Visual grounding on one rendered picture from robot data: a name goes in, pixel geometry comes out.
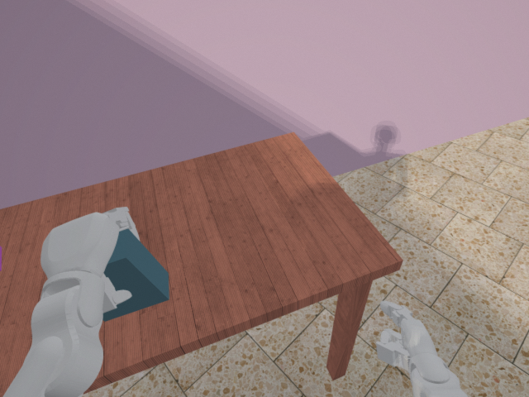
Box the right robot hand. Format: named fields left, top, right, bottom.
left=376, top=301, right=437, bottom=373

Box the sponge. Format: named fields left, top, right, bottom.
left=102, top=229, right=169, bottom=322

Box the left robot hand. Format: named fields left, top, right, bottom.
left=41, top=207, right=140, bottom=313

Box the table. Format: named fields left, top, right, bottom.
left=0, top=132, right=403, bottom=397

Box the left robot forearm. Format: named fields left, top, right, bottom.
left=3, top=271, right=105, bottom=397

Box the right robot forearm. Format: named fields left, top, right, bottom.
left=409, top=353, right=468, bottom=397

